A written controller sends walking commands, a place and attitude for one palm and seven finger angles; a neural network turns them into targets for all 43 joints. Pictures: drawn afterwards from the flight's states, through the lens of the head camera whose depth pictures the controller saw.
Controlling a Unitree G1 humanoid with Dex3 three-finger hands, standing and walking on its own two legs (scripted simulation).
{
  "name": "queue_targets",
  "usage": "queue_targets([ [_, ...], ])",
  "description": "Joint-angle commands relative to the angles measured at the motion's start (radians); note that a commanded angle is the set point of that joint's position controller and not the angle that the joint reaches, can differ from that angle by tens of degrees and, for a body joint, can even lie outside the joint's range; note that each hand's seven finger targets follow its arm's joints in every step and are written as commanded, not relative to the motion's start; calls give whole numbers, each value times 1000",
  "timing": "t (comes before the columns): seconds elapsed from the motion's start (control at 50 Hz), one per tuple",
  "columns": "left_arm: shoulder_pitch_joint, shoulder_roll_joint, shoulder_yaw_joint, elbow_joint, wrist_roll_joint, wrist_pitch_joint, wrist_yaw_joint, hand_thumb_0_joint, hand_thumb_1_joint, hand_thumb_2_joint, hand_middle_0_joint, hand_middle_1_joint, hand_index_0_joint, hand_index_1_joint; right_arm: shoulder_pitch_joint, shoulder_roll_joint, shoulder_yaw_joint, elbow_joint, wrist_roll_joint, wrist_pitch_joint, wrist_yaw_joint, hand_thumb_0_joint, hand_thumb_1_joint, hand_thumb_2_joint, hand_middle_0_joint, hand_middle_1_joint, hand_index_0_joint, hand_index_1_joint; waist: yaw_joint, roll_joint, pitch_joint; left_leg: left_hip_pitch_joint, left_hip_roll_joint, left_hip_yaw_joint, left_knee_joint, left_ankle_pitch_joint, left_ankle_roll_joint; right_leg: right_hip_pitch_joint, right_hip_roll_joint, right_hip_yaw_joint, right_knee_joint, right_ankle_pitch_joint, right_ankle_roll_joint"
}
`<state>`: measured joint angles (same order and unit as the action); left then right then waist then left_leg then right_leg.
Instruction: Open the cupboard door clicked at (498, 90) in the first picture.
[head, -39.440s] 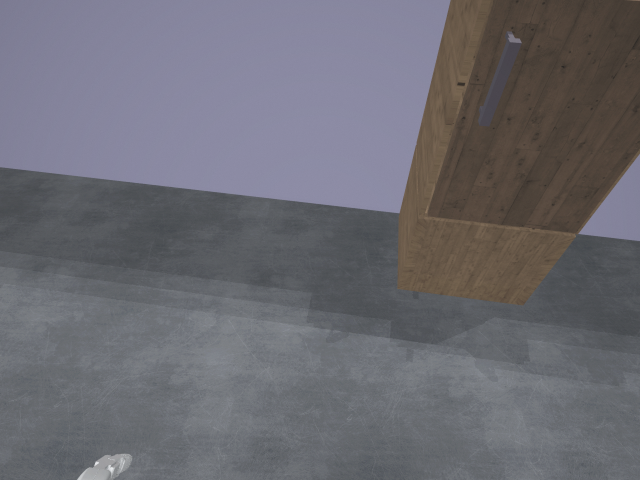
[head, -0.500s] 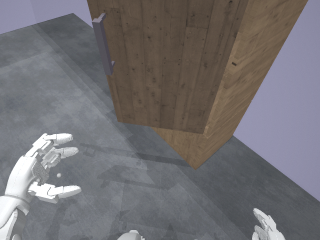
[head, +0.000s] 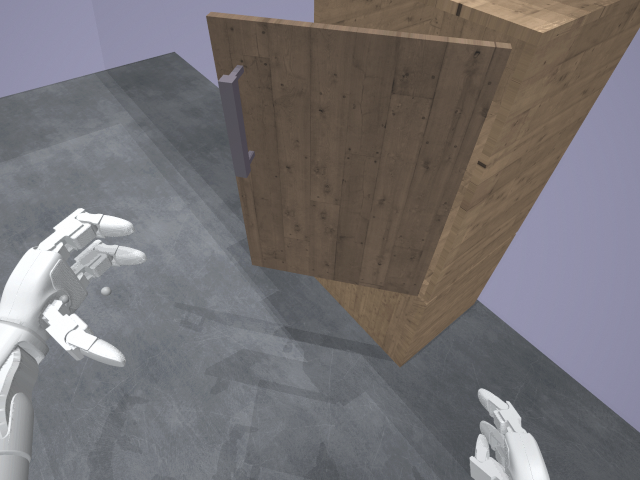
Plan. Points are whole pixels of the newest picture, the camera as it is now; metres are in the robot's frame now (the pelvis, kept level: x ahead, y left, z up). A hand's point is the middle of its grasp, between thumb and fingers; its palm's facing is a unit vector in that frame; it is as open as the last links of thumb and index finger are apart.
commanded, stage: raise the hand with hooked fingers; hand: left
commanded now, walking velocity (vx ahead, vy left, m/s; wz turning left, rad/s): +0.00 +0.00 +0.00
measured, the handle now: (240, 124) +0.62 +0.19 +0.11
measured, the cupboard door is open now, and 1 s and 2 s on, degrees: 39 39 39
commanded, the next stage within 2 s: move the hooked fingers beside the handle in 0.60 s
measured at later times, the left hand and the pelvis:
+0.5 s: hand (129, 271) +0.30 +0.24 +0.13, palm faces -0.07 -1.00 -0.06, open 14.0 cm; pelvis +0.00 -0.02 +0.01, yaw -1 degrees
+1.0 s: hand (145, 241) +0.34 +0.24 +0.13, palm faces -0.08 -1.00 -0.03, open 14.0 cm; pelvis -0.01 -0.03 +0.00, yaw +0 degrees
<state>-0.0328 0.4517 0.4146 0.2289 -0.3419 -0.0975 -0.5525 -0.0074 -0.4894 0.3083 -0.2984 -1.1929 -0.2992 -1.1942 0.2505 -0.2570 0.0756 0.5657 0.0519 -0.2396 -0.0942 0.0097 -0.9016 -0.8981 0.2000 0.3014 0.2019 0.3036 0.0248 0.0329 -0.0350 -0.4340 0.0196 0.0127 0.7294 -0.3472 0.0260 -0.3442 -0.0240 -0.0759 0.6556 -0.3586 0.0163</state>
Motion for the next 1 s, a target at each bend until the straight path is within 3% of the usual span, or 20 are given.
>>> queue_targets([
  [0.0,-299,293,124,-120,-38,-36,-15,0,-500,300,-300,-1200,-300,-1200,-49,-158,-67,-129,13,-42,-24,0,-900,-900,200,300,200,300,-18,104,-184,214,-11,-73,-158,249,-15,-22,55,-8,-89,218,-45],
  [0.08,-344,316,115,-22,-39,24,-54,0,-500,300,-300,-1200,-300,-1200,-44,-168,-68,-133,20,-26,-24,0,-900,-900,200,300,200,300,-17,47,-168,195,-19,-66,-167,240,-6,-10,51,-2,-112,235,-42],
  [0.14,-296,283,94,18,-51,34,-78,0,-500,300,-300,-1200,-300,-1200,-41,-169,-73,-143,21,-23,-15,0,-900,-900,200,300,200,300,-13,-3,-171,183,-26,-55,-151,257,2,0,50,10,-116,263,-42],
  [0.16,-300,292,100,-6,-55,25,-84,0,-500,300,-300,-1200,-300,-1200,-43,-172,-75,-147,20,-23,-11,0,-900,-900,200,300,200,300,-11,9,-208,194,-28,-47,-147,276,3,13,47,14,-110,286,-39],
  [0.26,-316,355,171,-103,-64,-38,-58,0,-500,300,-300,-1200,-300,-1200,-40,-167,-81,-155,12,-29,-2,0,-900,-900,200,300,200,300,0,40,-268,219,-29,-36,-140,300,6,38,47,25,-101,307,-40],
  [0.28,-305,344,177,-94,-69,-47,-50,0,-500,300,-300,-1200,-300,-1200,-42,-163,-81,-154,12,-30,-3,0,-900,-900,200,300,200,300,-1,27,-245,215,-27,-36,-142,298,6,33,47,23,-103,310,-39],
  [0.32,-309,345,184,-102,-64,-58,-35,0,-500,300,-300,-1200,-300,-1200,-41,-164,-84,-149,14,-31,-7,0,-900,-900,200,300,200,300,-2,58,-242,217,-28,-30,-144,290,5,33,44,26,-104,306,-37],
  [0.34,-319,370,200,-115,-61,-61,-28,0,-500,300,-300,-1200,-300,-1200,-40,-163,-84,-145,11,-32,-9,0,-900,-900,200,300,200,300,4,66,-244,217,-29,-22,-139,295,7,44,43,35,-106,315,-37],
  [0.4,-335,327,154,-102,-46,-54,-22,0,-500,300,-300,-1200,-300,-1200,-40,-157,-80,-141,15,-30,-17,0,-900,-900,200,300,200,300,-9,117,-208,218,-29,-23,-154,268,5,23,40,31,-118,289,-36],
  [0.44,-328,311,137,-77,-51,-45,-26,0,-500,300,-300,-1200,-300,-1200,-40,-159,-82,-136,17,-28,-22,0,-900,-900,200,300,200,300,-15,46,-188,206,-26,-21,-150,251,9,25,40,41,-131,282,-30],
  [0.52,-334,300,115,-39,-47,-31,-42,0,-500,300,-300,-1200,-300,-1200,-46,-164,-82,-134,23,-25,-30,0,-900,-900,200,300,200,300,-22,38,-178,195,-29,-20,-153,217,10,5,36,47,-139,251,-23],
  [0.54,-335,310,124,-27,-53,-32,-43,0,-500,300,-300,-1200,-300,-1200,-44,-165,-82,-133,22,-24,-30,0,-900,-900,200,300,200,300,-22,-11,-171,187,-28,-20,-148,222,11,16,37,56,-141,258,-21],
  [0.68,-335,324,146,-33,-57,-56,-42,0,-500,300,-300,-1200,-300,-1200,-55,-158,-79,-138,21,-30,-28,0,-900,-900,200,300,200,300,-12,7,-218,199,-31,-15,-144,241,12,38,31,62,-133,288,-19],
  [0.8,-550,343,111,89,-30,-71,-40,0,-500,300,-300,-1200,-300,-1200,-31,-168,-74,-94,22,-17,-47,0,-900,-900,200,300,200,300,-52,43,-157,175,-30,-19,-147,171,7,-30,33,62,-145,201,-21],
  [0.84,-631,359,97,162,-22,-69,-43,0,-500,300,-300,-1200,-300,-1200,-18,-176,-74,-77,22,-10,-54,0,-900,-900,200,300,200,300,-65,7,-136,159,-26,-20,-138,150,8,-52,32,74,-152,165,-21],
  [0.9,-697,364,74,226,-1,-75,-53,0,-500,300,-300,-1200,-300,-1200,-6,-182,-76,-72,22,-7,-53,0,-900,-900,200,300,200,300,-67,35,-209,171,-30,-23,-129,169,9,-42,29,71,-133,189,-24],
  [0.98,-724,438,129,272,8,-99,-58,0,-500,300,-300,-1200,-300,-1200,19,-191,-83,-70,16,7,-40,0,-900,-900,200,300,200,300,-49,53,-309,173,-31,-24,-106,242,9,7,30,67,-96,277,-32],
])
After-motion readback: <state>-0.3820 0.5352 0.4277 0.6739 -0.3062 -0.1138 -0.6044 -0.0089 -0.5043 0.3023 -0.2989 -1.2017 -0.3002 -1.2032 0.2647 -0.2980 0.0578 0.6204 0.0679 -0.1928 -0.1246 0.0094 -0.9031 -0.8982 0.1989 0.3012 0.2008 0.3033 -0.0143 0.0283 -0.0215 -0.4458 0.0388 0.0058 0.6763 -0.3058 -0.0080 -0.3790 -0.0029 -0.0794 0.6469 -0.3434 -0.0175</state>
